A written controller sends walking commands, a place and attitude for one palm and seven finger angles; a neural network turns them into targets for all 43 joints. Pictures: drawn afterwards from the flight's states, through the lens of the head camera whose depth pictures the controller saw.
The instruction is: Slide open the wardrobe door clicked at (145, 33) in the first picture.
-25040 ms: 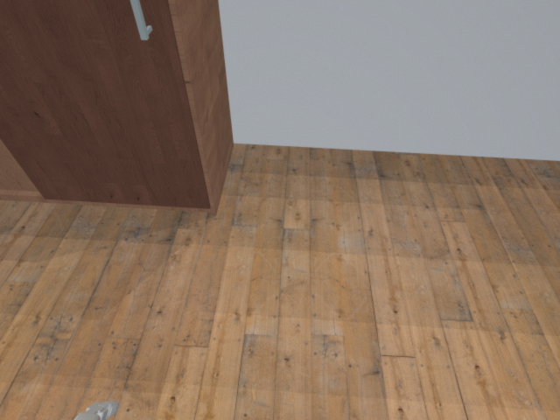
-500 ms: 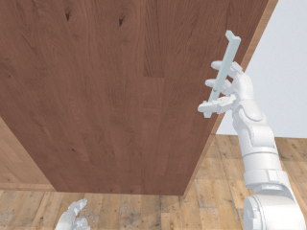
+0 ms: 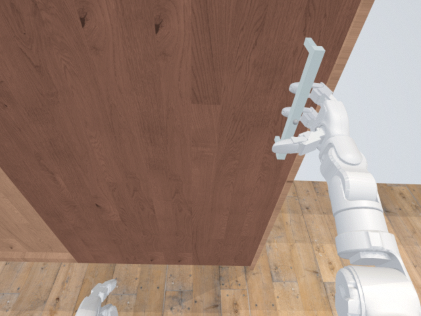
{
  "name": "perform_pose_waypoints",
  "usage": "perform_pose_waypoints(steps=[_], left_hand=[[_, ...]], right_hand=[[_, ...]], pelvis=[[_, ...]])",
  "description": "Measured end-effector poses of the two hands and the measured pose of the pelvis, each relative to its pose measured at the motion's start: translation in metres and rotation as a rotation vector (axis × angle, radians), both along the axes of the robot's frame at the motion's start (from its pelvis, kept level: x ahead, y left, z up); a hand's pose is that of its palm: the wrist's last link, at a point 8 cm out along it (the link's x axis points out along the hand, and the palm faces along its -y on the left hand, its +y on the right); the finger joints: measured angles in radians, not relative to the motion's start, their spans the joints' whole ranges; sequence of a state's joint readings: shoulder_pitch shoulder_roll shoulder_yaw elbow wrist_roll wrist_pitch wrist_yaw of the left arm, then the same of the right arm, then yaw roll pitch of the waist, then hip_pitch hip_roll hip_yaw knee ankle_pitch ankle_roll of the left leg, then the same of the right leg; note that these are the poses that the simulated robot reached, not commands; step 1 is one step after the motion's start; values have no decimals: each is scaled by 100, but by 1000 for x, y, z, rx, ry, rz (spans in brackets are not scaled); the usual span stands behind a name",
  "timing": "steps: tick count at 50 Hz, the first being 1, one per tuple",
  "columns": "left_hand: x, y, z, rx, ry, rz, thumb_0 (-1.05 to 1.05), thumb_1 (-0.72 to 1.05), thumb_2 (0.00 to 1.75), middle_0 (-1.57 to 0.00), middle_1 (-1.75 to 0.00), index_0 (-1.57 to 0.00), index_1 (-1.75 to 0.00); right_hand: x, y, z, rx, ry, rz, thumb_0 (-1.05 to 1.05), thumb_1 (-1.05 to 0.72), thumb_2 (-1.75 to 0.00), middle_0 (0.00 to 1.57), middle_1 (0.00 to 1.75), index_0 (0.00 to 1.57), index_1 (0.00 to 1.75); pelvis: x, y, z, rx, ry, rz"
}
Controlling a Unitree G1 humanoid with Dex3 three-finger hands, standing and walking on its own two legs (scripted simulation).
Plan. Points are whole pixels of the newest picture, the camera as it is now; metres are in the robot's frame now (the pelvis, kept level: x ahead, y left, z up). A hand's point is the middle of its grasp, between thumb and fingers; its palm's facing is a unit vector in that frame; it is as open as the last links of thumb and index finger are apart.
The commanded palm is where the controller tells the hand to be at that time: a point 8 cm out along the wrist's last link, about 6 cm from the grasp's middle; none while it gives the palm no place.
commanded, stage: grip the handle and tug to test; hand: right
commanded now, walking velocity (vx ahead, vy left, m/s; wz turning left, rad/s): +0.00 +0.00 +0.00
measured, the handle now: (293, 106) +0.48 -0.11 +0.19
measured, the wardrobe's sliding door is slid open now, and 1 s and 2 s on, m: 0.00 0.00 0.01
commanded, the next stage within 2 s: tug the door sideways, standing still in 1.38 s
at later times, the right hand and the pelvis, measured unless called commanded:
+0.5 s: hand (290, 120) +0.42 -0.10 +0.20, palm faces -0.07 +1.00 +0.01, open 7.9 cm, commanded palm +0.40 -0.15 +0.20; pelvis +0.00 +0.00 +0.00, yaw +0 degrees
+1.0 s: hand (289, 119) +0.42 -0.09 +0.20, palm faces -0.08 +1.00 +0.01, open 5.5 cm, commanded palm +0.40 -0.15 +0.20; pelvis +0.01 +0.00 +0.00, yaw +0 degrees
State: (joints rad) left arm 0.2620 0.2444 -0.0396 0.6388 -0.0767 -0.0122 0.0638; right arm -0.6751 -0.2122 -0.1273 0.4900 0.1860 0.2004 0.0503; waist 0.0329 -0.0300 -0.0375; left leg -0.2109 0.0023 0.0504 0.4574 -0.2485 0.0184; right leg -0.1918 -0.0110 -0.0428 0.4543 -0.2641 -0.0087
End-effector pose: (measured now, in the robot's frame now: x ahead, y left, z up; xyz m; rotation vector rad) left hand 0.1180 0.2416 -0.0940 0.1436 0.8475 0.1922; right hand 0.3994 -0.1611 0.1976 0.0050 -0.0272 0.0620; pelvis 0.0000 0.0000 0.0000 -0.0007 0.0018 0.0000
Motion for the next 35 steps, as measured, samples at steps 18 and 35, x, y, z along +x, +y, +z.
perform_pose_waypoints(steps=[18, 35], left_hand=[[8, -11, 2, -16, -11, -14, 1, 90, 90, -21, -30, -20, -30], [6, -5, 2, -7, 5, -5, 1, 90, 90, -21, -30, -20, -30]], right_hand=[[3, 8, 1, -3, 1, 9, 0, -4, -53, 36, 128, 36, 127], [5, 10, 1, 6, 7, 11, 1, -74, -83, 40, 136, 39, 135]], pelvis=[[3, -5, 0, 1, -1, 4], [4, -2, 1, 0, 0, 7]])
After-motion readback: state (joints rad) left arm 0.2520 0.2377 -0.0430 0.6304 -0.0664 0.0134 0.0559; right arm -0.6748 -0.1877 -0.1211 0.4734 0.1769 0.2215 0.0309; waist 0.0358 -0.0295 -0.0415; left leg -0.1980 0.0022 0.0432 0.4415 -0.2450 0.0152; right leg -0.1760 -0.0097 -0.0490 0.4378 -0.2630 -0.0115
